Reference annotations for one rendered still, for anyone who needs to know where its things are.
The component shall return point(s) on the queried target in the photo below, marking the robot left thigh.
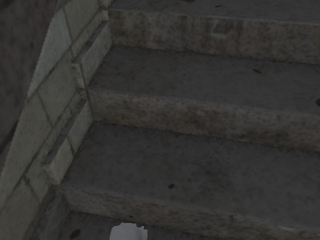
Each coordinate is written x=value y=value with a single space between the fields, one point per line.
x=129 y=231

